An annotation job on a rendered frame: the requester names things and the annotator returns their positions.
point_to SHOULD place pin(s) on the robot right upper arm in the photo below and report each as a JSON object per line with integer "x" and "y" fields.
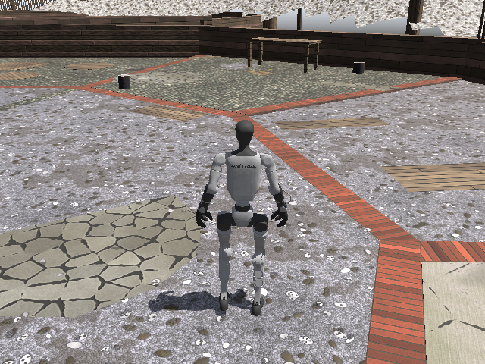
{"x": 271, "y": 172}

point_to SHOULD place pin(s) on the left robot hand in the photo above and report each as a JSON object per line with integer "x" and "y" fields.
{"x": 202, "y": 216}

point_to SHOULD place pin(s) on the robot left forearm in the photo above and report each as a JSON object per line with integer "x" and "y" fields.
{"x": 205, "y": 201}

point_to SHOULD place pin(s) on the robot right foot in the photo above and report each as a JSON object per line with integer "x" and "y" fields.
{"x": 256, "y": 310}

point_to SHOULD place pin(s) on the robot right forearm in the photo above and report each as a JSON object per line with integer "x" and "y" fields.
{"x": 280, "y": 201}

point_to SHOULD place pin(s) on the robot left foot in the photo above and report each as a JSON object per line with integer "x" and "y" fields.
{"x": 224, "y": 303}

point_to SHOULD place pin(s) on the robot foot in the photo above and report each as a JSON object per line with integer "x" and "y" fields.
{"x": 256, "y": 310}
{"x": 224, "y": 303}

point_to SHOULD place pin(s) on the right robot hand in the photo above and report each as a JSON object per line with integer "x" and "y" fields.
{"x": 280, "y": 215}

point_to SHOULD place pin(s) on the robot left upper arm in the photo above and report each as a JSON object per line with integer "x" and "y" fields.
{"x": 215, "y": 173}

